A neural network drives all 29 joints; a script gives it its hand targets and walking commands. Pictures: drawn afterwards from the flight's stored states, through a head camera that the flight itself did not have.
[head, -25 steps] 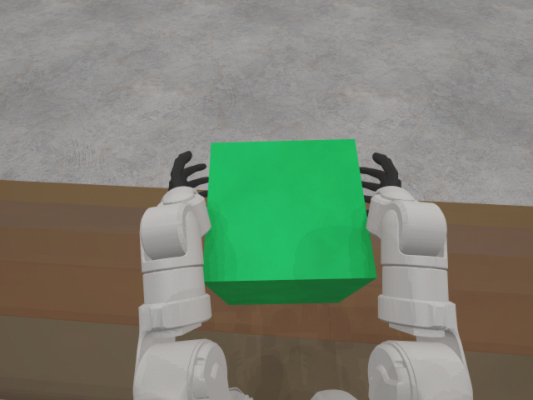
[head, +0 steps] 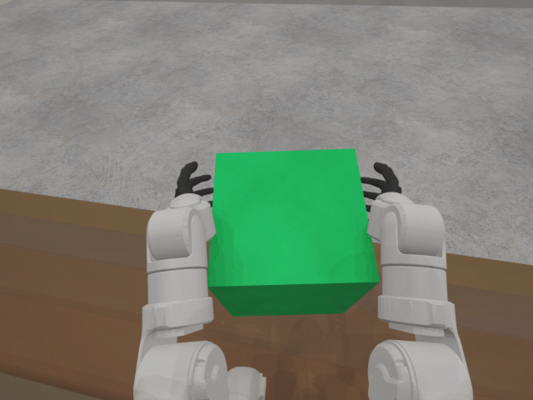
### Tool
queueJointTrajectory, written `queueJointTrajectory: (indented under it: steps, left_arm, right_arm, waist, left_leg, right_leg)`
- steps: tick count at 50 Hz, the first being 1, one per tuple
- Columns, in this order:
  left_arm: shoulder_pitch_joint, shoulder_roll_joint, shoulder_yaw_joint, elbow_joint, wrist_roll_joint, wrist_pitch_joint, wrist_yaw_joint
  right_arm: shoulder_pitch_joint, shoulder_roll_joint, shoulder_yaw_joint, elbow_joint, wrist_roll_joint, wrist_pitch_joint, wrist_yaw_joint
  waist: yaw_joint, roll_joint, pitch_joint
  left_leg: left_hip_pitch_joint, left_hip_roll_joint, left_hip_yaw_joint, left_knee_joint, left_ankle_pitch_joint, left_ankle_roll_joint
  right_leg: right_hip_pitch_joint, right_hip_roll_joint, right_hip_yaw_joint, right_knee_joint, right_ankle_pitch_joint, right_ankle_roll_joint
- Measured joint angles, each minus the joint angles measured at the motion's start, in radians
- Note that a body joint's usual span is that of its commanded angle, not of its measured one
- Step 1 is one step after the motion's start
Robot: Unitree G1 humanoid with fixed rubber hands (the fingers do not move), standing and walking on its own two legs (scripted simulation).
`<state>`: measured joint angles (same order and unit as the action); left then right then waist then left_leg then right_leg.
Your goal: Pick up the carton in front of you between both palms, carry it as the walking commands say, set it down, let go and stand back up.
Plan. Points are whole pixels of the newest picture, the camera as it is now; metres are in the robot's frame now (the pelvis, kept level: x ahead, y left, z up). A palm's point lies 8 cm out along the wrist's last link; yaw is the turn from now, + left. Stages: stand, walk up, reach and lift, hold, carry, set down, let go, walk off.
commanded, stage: carry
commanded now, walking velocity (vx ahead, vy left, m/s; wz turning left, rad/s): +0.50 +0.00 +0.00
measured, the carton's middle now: (286, 242) +0.36 +0.02 +0.02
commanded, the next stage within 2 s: none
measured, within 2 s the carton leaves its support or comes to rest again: neither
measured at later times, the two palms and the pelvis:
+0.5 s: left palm (245, 145) +0.70 +0.14 -0.05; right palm (355, 158) +0.67 -0.14 -0.06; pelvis +0.35 +0.04 -0.14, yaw +0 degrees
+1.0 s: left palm (247, 113) +1.09 +0.19 -0.21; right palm (321, 117) +1.10 -0.09 -0.23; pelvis +0.76 +0.03 -0.33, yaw -1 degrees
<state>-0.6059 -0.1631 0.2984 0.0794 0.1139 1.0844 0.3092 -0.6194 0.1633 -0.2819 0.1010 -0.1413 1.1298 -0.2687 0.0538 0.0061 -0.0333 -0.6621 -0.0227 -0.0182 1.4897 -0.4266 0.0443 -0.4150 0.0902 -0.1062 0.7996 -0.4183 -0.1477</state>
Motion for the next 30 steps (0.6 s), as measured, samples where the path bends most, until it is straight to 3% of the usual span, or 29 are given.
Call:
queueJointTrajectory:
  steps: [3,5,9,12,14,15,16,17,18,19,21,24,30]
  left_arm:
    - [0.02,-0.009,-0.004,0.028,-0.023,-0.029,0.008]
    - [0.031,-0.019,-0.017,0.004,-0.024,-0.053,0.01]
    - [0.031,-0.045,-0.047,0.014,-0.003,-0.115,0.008]
    - [0.048,-0.056,-0.06,0.002,0.0,-0.146,0.006]
    - [0.066,-0.054,-0.064,-0.02,-0.008,-0.159,0.004]
    - [0.074,-0.046,-0.062,-0.035,-0.006,-0.156,0.001]
    - [0.078,-0.024,-0.052,-0.047,-0.012,-0.155,-0.011]
    - [0.084,-0.005,-0.043,-0.051,-0.017,-0.159,-0.028]
    - [0.094,0.002,-0.035,-0.042,-0.017,-0.167,-0.044]
    - [0.101,0.0,-0.027,-0.031,-0.013,-0.17,-0.052]
    - [0.095,-0.013,-0.023,-0.001,0.002,-0.162,-0.053]
    - [0.097,-0.049,-0.004,-0.004,0.037,-0.151,-0.04]
    - [0.109,-0.056,0.011,-0.065,0.06,-0.185,-0.035]
  right_arm:
    - [0.059,0.024,-0.019,-0.036,-0.014,-0.013,0.002]
    - [0.087,0.036,-0.023,-0.071,-0.015,-0.044,0.005]
    - [0.126,0.036,-0.038,-0.112,-0.037,-0.101,0.019]
    - [0.146,0.03,-0.035,-0.135,-0.025,-0.122,0.027]
    - [0.152,0.035,-0.029,-0.141,-0.017,-0.137,0.031]
    - [0.148,0.042,-0.021,-0.131,-0.022,-0.148,0.031]
    - [0.136,0.05,-0.004,-0.113,-0.019,-0.162,0.029]
    - [0.126,0.053,0.018,-0.098,-0.02,-0.171,0.026]
    - [0.122,0.05,0.037,-0.081,-0.024,-0.172,0.018]
    - [0.126,0.044,0.05,-0.071,-0.024,-0.166,0.011]
    - [0.143,0.026,0.054,-0.062,0.0,-0.149,-0.004]
    - [0.146,0.003,0.047,-0.037,0.052,-0.145,-0.01]
    - [0.083,-0.007,0.062,-0.002,0.085,-0.186,-0.019]
  waist:
    - [0.008,-0.005,0.033]
    - [0.013,-0.012,0.054]
    - [0.039,-0.001,0.054]
    - [0.054,0.027,0.039]
    - [0.041,0.038,0.023]
    - [0.019,0.037,0.015]
    - [-0.014,0.013,0.02]
    - [-0.038,-0.001,0.024]
    - [-0.058,0.011,0.02]
    - [-0.087,0.024,0.014]
    - [-0.13,0.016,0.018]
    - [-0.158,0.012,0.028]
    - [-0.182,-0.018,0.037]
  left_leg:
    - [-0.058,0.028,-0.021,-0.235,0.088,-0.01]
    - [-0.096,0.039,-0.018,-0.284,0.178,0.002]
    - [-0.101,0.052,-0.005,-0.541,0.523,0.015]
    - [-0.004,0.037,0.051,-0.823,0.707,0.004]
    - [0.096,0.016,0.113,-0.943,0.774,0.009]
    - [0.152,0.001,0.134,-0.96,0.73,0.028]
    - [0.191,-0.03,0.133,-0.941,0.568,0.022]
    - [0.207,-0.055,0.125,-0.896,0.412,0.003]
    - [0.229,-0.062,0.118,-0.861,0.248,0.031]
    - [0.239,-0.069,0.109,-0.829,0.123,0.089]
    - [0.237,-0.084,0.108,-0.751,0.071,0.093]
    - [0.248,-0.085,0.1,-0.671,-0.022,0.102]
    - [0.299,-0.08,0.074,-0.485,-0.271,0.089]
  right_leg:
    - [0.024,0.01,-0.008,0.051,-0.079,-0.007]
    - [0.041,0.012,-0.001,0.084,-0.134,-0.006]
    - [0.072,0.02,0.018,0.173,-0.27,0.003]
    - [0.119,0.031,0.033,0.263,-0.402,0.013]
    - [0.147,0.026,0.02,0.375,-0.417,0.028]
    - [0.135,0.01,0.001,0.488,-0.321,0.047]
    - [0.082,-0.037,-0.015,0.663,-0.197,0.073]
    - [0.02,-0.057,0.005,0.825,-0.169,0.093]
    - [-0.039,-0.046,0.031,0.912,-0.16,0.107]
    - [-0.097,-0.043,0.052,0.934,-0.155,0.115]
    - [-0.195,-0.068,0.106,0.822,-0.096,0.114]
    - [-0.284,-0.105,0.145,0.465,0.078,0.121]
    - [-0.251,-0.105,0.113,-0.068,0.642,0.104]
